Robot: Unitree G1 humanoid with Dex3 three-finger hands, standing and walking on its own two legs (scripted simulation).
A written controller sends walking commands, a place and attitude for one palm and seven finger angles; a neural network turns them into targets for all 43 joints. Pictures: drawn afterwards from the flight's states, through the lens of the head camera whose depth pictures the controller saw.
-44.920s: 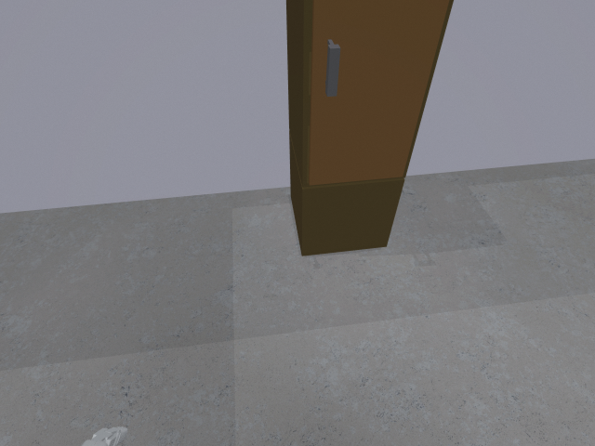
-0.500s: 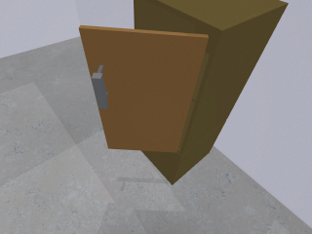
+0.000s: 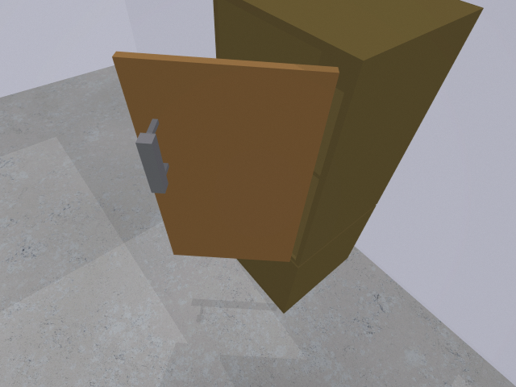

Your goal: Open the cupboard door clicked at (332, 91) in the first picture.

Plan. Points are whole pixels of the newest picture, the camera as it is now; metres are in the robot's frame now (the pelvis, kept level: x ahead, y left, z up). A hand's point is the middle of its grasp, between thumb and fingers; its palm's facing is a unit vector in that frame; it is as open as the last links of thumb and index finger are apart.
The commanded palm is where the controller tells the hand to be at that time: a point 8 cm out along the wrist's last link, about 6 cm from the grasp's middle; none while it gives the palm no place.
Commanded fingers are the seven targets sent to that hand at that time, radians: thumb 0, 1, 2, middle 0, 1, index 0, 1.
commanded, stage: come to a stop and stand still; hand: left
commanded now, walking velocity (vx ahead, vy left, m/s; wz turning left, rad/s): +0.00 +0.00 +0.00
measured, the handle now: (156, 156) +0.47 +0.23 +0.07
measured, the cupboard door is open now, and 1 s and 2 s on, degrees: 48 48 48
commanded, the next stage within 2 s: look again from close up in 0.10 s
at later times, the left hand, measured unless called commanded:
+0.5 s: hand out of the picture +0.01 +0.19 -0.17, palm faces -0.01 -0.97 -0.24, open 7.4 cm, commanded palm none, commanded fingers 0.00 0.90 0.90 -0.20 -0.30 -0.20 -0.30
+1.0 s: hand out of the picture -0.01 +0.17 -0.18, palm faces -0.01 -0.98 -0.21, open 7.4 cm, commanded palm none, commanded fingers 0.00 0.90 0.90 -0.20 -0.30 -0.20 -0.30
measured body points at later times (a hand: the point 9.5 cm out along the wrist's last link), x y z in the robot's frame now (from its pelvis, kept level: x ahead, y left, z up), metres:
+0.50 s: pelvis -0.01 +0.01 -0.01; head -0.01 -0.01 +0.44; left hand +0.01 +0.24 -0.15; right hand +0.01 -0.22 -0.17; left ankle -0.03 +0.10 -0.74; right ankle -0.06 -0.09 -0.74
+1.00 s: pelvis -0.02 -0.01 +0.00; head +0.01 -0.01 +0.44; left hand -0.01 +0.22 -0.16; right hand +0.00 -0.23 -0.16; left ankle -0.03 +0.10 -0.74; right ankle -0.06 -0.09 -0.74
